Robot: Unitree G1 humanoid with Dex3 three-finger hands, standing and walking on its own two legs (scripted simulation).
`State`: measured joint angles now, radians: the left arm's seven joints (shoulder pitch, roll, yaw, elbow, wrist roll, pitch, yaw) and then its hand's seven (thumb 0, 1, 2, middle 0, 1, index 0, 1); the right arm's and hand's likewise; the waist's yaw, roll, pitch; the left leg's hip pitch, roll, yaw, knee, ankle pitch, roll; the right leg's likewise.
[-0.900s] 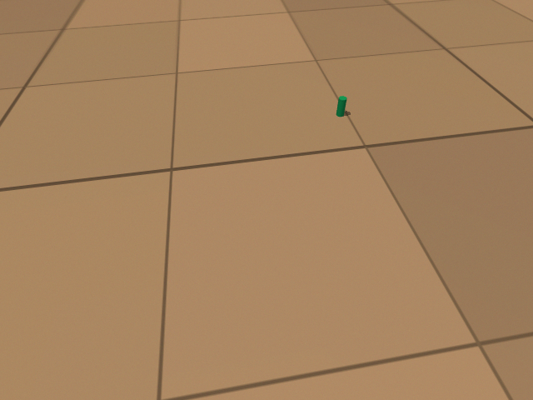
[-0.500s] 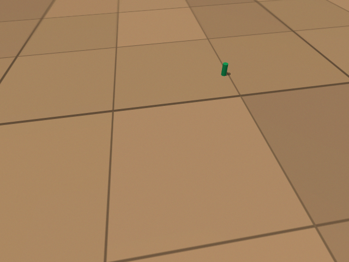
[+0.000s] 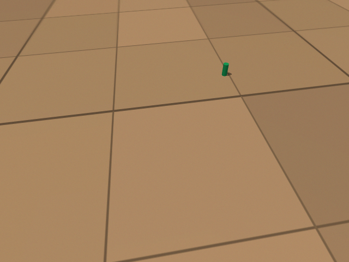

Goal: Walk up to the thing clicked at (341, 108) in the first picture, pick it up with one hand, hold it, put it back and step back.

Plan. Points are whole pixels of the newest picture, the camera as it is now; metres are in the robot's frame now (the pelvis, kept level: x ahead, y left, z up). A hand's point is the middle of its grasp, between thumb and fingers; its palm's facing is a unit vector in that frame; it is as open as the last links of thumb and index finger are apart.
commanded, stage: stand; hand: left
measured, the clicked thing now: (225, 69) +1.95 -0.46 -0.72
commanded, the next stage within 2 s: walk up in 0.22 s
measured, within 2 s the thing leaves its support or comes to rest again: neither
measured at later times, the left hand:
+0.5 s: hand (93, 255) +0.17 +0.23 -0.13, palm faces -0.16 -0.91 -0.39, open 7.4 cm
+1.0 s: hand (141, 193) +0.36 +0.14 -0.18, palm faces -0.22 -0.92 -0.33, open 7.4 cm
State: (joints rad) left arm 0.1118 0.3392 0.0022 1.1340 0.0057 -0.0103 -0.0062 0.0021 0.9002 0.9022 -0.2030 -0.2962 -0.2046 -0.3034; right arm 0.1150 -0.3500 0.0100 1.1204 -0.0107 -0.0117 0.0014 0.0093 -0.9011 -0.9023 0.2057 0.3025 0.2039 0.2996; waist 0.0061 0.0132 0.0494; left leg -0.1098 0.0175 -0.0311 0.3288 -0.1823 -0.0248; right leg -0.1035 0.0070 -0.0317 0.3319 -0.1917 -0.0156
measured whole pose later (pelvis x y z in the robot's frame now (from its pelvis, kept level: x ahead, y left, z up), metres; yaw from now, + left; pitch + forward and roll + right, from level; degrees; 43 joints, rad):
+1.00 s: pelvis +0.29 -0.13 -0.03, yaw -14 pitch -1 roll -1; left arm 0.36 0.43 0.05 0.93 0.01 -0.07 -0.07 0.00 0.90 0.90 -0.21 -0.30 -0.21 -0.30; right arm 0.17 -0.42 -0.09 0.91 -0.04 -0.07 0.10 0.01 -0.90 -0.90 0.21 0.30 0.21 0.30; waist 0.05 -0.02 0.03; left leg -0.42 0.08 0.08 0.56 -0.13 0.01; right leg -0.04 -0.01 -0.01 0.57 -0.48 -0.02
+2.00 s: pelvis +0.80 -0.29 -0.02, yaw -19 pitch -2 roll +0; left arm 0.31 0.46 0.03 0.95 -0.01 -0.06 -0.05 0.01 0.90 0.90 -0.20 -0.30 -0.20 -0.30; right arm 0.24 -0.39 -0.06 0.86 0.00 -0.09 0.07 0.01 -0.90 -0.90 0.21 0.30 0.20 0.30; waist 0.01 -0.06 0.07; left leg -0.27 0.04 0.11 0.55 -0.24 0.03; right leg -0.43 -0.05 0.03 1.09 -0.33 -0.04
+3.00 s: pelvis +1.21 -0.42 -0.01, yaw -18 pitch -2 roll +1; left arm 0.29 0.43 0.04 0.92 0.00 -0.05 -0.06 0.00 0.90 0.90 -0.20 -0.30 -0.20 -0.30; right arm 0.30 -0.39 -0.05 0.87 -0.01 -0.08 0.06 0.01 -0.90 -0.90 0.21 0.30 0.21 0.30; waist -0.01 -0.05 0.08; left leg -0.18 0.03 0.10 0.49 -0.27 0.02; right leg -0.49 -0.09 0.00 0.88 -0.31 -0.01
